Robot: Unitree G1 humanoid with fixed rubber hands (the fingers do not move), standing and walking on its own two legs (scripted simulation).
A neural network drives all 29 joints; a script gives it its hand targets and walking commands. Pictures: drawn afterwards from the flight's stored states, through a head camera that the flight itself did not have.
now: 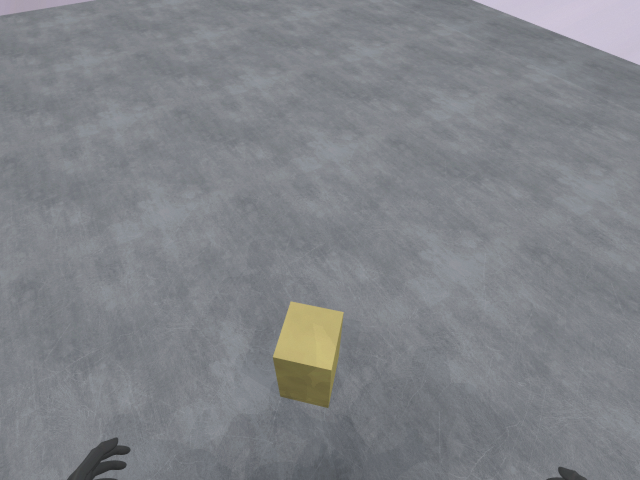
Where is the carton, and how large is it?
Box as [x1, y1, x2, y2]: [273, 302, 343, 407]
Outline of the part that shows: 290,302 273,355 280,396 327,407 338,357 343,312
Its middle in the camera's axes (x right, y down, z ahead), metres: -0.02 +0.35 +1.12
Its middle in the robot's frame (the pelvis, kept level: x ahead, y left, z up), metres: +0.55 +0.04 -0.60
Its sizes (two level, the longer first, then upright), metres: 0.169 0.152 0.286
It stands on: the floor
